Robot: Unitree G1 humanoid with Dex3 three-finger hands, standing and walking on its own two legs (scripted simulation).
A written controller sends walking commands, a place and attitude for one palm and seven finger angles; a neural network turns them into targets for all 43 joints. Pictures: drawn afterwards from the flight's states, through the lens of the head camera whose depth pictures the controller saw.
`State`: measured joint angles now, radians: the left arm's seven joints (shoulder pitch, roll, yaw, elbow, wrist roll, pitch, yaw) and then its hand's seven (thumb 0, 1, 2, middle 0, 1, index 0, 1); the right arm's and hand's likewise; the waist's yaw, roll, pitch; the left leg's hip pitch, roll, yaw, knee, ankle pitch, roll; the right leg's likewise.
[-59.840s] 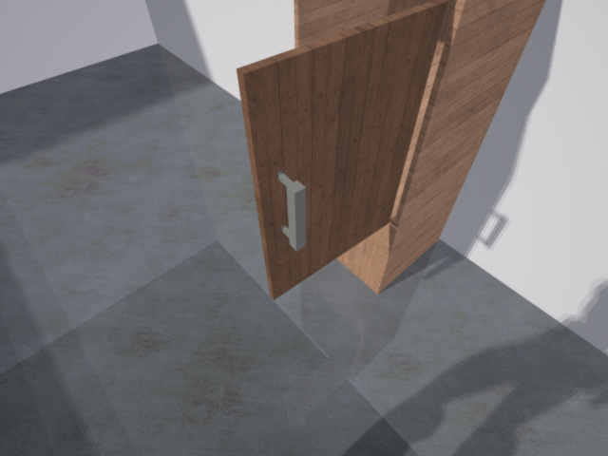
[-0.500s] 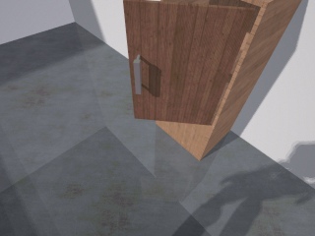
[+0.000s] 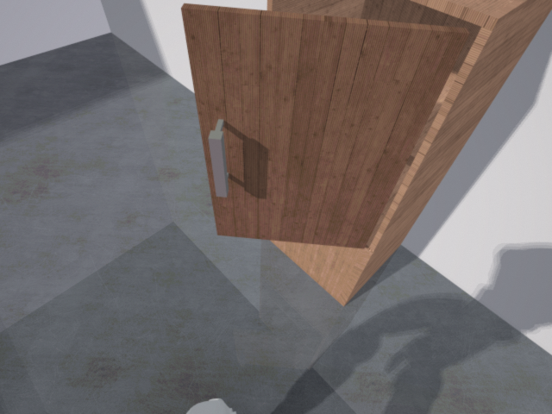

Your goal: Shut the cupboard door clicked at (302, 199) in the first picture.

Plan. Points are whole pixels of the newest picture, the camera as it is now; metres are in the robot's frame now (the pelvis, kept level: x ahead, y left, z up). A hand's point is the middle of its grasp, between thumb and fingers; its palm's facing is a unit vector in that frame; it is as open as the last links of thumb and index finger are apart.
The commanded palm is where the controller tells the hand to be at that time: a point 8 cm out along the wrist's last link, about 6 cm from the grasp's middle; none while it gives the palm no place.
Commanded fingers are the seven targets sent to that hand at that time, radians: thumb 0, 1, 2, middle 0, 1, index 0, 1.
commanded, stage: take the last steps up to it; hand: left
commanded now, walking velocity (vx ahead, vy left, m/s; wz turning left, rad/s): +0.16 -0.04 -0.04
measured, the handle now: (221, 159) +0.56 +0.15 +0.00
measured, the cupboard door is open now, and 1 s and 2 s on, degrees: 41 41 41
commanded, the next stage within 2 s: come to a stop and stand still in 0.04 s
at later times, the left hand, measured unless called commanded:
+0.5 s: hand (186, 387) +0.18 +0.15 -0.14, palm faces +0.05 -0.97 -0.24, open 7.3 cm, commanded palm none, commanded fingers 0.00 0.90 0.90 -0.20 -0.30 -0.20 -0.30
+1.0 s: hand out of the picture +0.12 +0.19 -0.15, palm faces +0.03 -0.98 -0.20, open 7.4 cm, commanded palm none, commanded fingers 0.00 0.90 0.90 -0.20 -0.30 -0.20 -0.30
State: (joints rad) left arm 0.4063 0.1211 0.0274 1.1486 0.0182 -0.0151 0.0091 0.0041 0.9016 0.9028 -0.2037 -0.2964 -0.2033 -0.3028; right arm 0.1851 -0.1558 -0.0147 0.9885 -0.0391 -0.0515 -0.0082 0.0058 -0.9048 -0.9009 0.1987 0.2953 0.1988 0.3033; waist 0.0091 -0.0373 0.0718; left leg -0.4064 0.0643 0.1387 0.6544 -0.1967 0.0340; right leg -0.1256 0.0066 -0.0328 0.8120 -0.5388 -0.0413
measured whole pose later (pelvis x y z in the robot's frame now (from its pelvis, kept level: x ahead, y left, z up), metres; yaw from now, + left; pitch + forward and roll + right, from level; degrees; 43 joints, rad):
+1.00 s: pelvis +0.08 -0.01 +0.03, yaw +1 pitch +1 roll -2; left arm 0.20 0.22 0.06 1.01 0.02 0.07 0.01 0.00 0.91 0.90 -0.20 -0.30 -0.20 -0.30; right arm 0.21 -0.16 -0.02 1.00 -0.03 0.02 -0.04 0.00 -0.92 -0.90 0.20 0.30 0.20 0.30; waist -0.01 -0.02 0.06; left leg -0.26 0.06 0.05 0.45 -0.20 0.01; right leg -0.30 -0.02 0.01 0.78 -0.44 0.03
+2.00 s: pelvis +0.10 -0.01 +0.02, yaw +0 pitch +0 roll +0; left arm 0.28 0.20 0.00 1.06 0.02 0.00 0.04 0.00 0.90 0.90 -0.20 -0.30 -0.20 -0.30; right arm 0.24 -0.18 0.01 1.03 -0.02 -0.02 -0.02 0.01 -0.93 -0.90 0.20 0.30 0.20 0.30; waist 0.00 0.00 0.02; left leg -0.26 0.00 0.05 0.54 -0.27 0.02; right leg -0.16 -0.06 0.02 0.52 -0.35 0.05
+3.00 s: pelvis +0.04 -0.02 -0.08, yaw +1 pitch +14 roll -3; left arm 0.38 0.26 0.22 0.02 -0.32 -0.34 -0.34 0.02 0.90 0.90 -0.76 -0.91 -0.76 -0.91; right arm 0.28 -0.18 0.01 0.57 0.03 -0.26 -0.07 0.02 -0.90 -0.90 0.21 0.30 0.20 0.30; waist 0.00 0.04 -0.15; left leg -0.98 0.04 -0.04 1.19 -0.46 -0.01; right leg -0.87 0.00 -0.05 1.17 -0.55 0.00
